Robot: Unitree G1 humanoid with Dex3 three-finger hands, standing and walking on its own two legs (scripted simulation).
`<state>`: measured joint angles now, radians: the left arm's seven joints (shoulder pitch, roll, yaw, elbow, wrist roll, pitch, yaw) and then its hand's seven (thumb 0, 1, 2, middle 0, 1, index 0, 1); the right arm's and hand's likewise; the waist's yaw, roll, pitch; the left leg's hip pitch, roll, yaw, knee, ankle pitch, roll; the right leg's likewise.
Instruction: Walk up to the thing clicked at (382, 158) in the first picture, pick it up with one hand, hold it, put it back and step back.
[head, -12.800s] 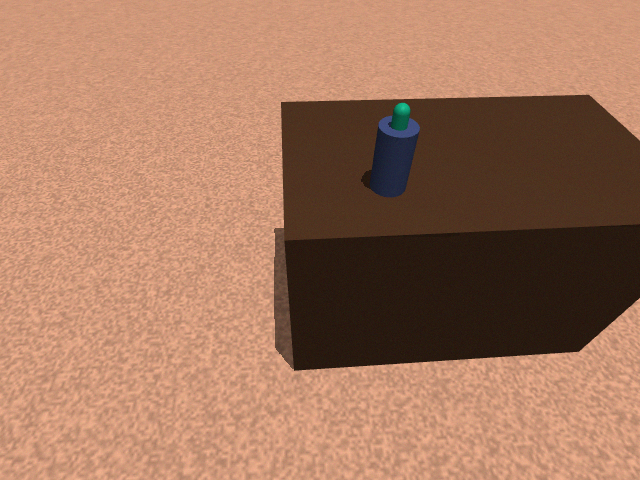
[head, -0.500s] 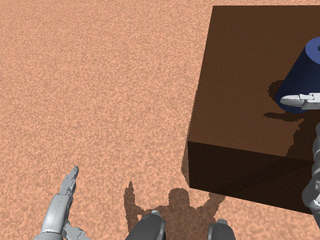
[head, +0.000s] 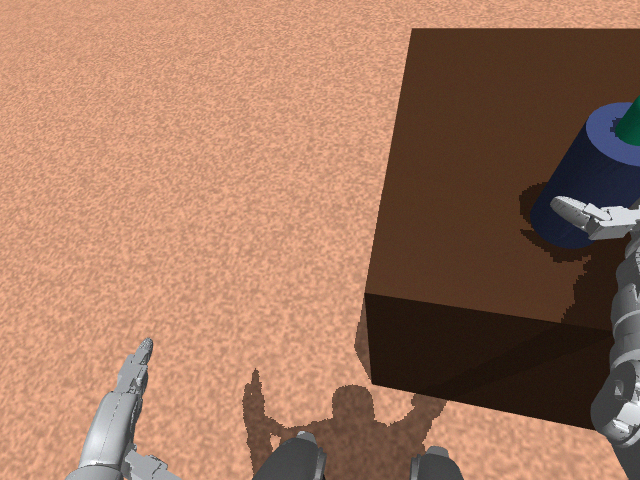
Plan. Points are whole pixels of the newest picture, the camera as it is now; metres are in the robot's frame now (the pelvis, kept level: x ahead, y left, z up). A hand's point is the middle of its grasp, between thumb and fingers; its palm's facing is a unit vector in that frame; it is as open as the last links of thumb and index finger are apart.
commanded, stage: settle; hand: right
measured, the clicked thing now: (605, 169) +0.51 -0.24 +0.07
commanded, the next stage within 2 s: lift in 0.72 s
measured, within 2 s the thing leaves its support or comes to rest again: leaves its support in 0.32 s
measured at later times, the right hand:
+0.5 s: hand (614, 184) +0.48 -0.24 +0.07, palm faces +0.27 +0.96 -0.01, open 11.7 cm
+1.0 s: hand (627, 168) +0.48 -0.24 +0.10, palm faces +0.26 +0.96 +0.00, open 11.8 cm
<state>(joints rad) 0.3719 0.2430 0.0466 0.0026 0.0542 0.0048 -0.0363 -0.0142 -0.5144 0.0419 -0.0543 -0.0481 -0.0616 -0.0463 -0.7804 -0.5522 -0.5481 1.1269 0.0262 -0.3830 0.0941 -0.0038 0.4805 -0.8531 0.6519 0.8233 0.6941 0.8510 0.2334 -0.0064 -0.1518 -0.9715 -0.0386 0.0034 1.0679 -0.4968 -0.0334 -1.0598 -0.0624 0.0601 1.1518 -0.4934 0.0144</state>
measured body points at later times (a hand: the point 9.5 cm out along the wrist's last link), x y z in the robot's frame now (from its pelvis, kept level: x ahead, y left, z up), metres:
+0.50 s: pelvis +0.00 +0.00 +0.02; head +0.10 -0.04 +0.46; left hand +0.16 +0.26 +0.01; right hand +0.46 -0.29 +0.08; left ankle +0.00 +0.15 -0.65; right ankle +0.02 -0.12 -0.65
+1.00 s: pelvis +0.00 +0.00 +0.03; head +0.09 -0.03 +0.47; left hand +0.15 +0.27 +0.01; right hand +0.46 -0.29 +0.10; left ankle +0.00 +0.15 -0.65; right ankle +0.02 -0.12 -0.65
